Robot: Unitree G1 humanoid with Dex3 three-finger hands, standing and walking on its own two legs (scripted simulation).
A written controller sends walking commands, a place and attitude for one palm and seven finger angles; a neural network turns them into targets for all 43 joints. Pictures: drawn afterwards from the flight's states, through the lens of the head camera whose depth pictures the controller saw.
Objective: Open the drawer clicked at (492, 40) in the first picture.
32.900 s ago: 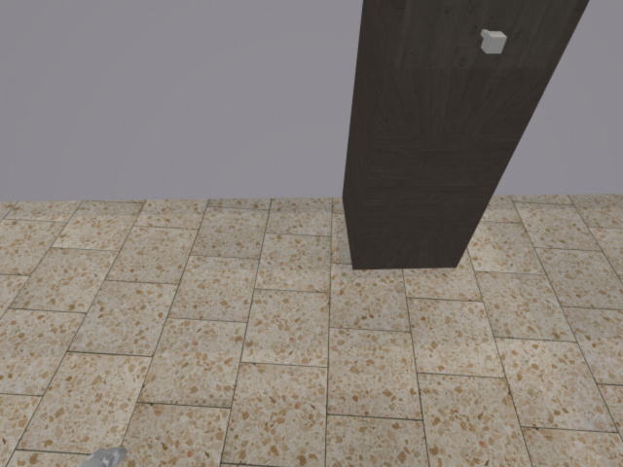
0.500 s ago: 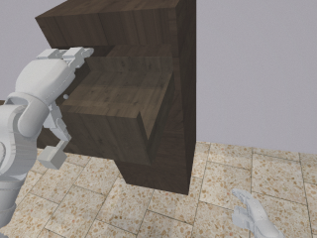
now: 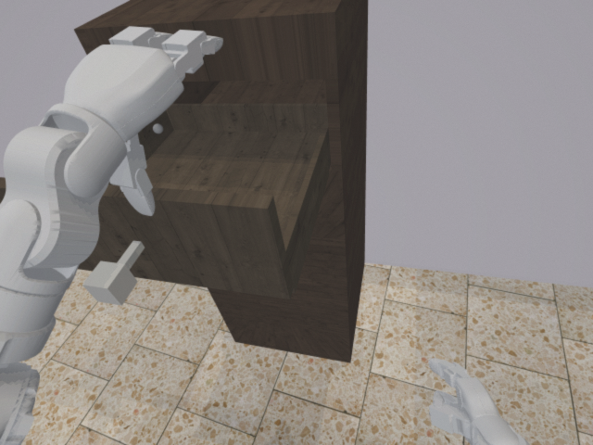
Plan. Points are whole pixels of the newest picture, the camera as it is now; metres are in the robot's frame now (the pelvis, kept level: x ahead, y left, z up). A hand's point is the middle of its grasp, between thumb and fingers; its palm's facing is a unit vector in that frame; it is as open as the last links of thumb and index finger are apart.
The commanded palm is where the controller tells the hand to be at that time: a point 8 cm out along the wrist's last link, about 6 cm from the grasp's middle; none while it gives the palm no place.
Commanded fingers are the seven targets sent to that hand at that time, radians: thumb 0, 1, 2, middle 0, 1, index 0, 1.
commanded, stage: open the thumb to release the handle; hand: left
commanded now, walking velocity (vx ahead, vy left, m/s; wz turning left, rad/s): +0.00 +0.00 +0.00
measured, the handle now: (120, 269) +0.27 +0.25 +0.15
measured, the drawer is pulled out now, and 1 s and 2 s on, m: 0.29 0.28 0.28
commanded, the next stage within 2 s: lift the hand off the handle in 0.82 s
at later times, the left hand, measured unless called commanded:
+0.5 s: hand (192, 126) +0.37 +0.14 +0.29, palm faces +0.12 -0.02 -0.99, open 16.8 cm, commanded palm +0.33 +0.16 +0.34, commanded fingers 0.00 -0.50 0.30 -0.15 -0.30 -0.15 -0.30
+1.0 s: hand (184, 122) +0.37 +0.15 +0.29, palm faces +0.17 +0.01 -0.99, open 16.8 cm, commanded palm +0.33 +0.16 +0.34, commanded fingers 0.00 -0.50 0.30 -0.15 -0.30 -0.15 -0.30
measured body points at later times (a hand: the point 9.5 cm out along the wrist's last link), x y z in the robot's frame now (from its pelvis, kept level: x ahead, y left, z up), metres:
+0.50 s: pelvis +0.01 +0.00 +0.00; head -0.01 -0.05 +0.45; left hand +0.36 +0.14 +0.34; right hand +0.22 -0.21 -0.09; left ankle +0.00 +0.09 -0.74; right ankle +0.04 -0.09 -0.74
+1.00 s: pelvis +0.00 -0.01 +0.00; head -0.01 -0.07 +0.44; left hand +0.36 +0.15 +0.34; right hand +0.22 -0.22 -0.10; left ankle +0.00 +0.09 -0.74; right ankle +0.04 -0.09 -0.74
